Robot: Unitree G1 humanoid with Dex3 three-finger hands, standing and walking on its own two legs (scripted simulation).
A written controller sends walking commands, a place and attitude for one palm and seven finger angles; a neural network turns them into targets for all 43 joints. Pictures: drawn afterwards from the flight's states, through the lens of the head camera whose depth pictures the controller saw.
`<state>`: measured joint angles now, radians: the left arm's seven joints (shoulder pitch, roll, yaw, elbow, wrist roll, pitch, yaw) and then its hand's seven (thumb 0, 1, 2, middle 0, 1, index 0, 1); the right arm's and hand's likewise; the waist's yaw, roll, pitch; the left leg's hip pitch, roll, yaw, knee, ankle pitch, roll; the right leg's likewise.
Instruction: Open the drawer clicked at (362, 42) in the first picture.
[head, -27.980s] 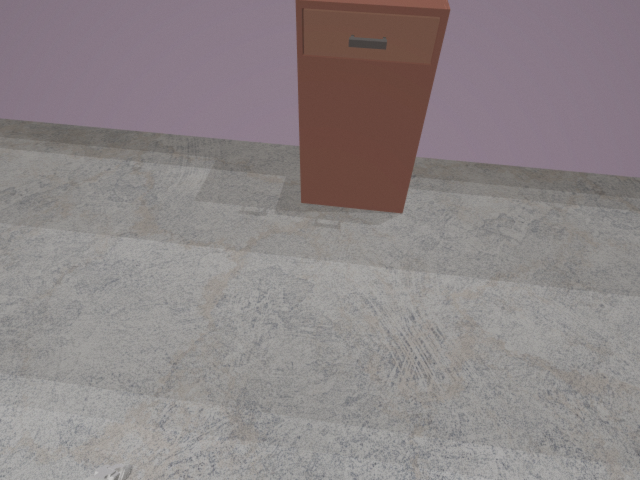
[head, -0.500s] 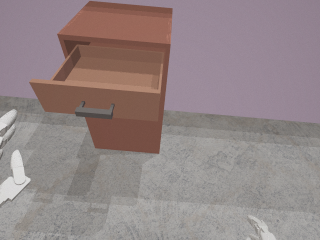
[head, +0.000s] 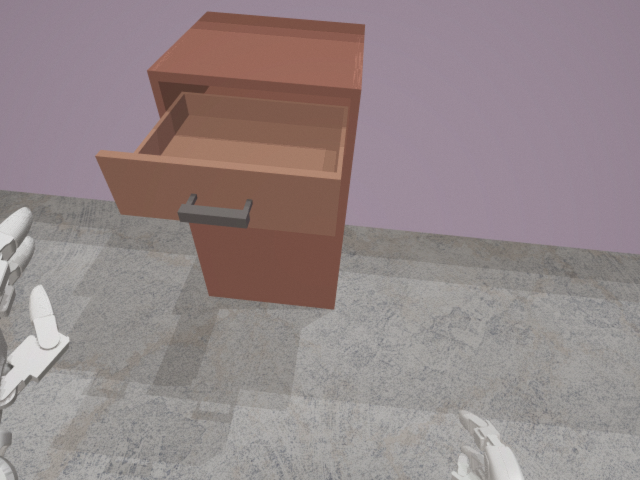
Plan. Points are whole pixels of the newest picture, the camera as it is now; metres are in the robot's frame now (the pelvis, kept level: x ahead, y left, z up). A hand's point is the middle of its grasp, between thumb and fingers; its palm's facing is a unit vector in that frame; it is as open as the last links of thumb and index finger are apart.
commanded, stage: let the arm hang, fingers relaxed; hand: left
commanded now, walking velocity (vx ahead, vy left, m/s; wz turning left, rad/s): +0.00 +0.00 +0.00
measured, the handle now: (217, 208) +0.56 +0.22 +0.00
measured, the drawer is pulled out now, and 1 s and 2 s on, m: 0.30 0.30 0.30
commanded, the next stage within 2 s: look to check the result in 1.12 s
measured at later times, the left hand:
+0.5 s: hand out of the picture -0.02 +0.19 -0.17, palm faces +0.04 -0.97 -0.23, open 7.1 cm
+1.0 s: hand out of the picture +0.00 +0.18 -0.16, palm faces +0.03 -0.97 -0.23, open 7.4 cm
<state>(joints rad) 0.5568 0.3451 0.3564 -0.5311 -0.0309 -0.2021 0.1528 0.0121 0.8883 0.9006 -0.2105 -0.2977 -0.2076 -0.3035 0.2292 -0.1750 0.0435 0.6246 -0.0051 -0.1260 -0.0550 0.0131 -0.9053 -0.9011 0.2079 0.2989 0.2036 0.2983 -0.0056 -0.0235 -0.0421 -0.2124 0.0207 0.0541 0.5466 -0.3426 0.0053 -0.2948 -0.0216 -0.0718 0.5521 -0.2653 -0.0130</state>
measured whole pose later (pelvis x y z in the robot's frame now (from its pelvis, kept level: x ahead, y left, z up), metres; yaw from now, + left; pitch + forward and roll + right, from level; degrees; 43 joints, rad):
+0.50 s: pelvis -0.01 -0.01 +0.01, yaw +2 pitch -2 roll +0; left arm 0.29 0.23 0.01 1.01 0.01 0.04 0.01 -0.01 0.96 0.90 -0.21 -0.30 -0.20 -0.30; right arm 0.31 -0.19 0.01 1.02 -0.02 0.03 -0.02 0.01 -0.91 -0.90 0.20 0.30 0.20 0.30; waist 0.01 -0.02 0.09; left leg -0.17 0.02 0.01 0.47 -0.28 -0.01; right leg -0.22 -0.01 -0.09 0.45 -0.20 -0.02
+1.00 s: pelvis -0.03 -0.01 +0.01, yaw +1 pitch -3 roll +1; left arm 0.20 0.19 0.02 1.12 0.01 0.01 0.01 0.00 0.91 0.90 -0.20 -0.30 -0.20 -0.30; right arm 0.28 -0.18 -0.01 1.11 -0.02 0.01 -0.02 0.00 -0.91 -0.90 0.20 0.30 0.20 0.30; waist 0.00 0.01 0.06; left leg -0.12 0.01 0.03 0.38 -0.22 -0.01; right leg -0.20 -0.01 -0.07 0.40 -0.15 -0.03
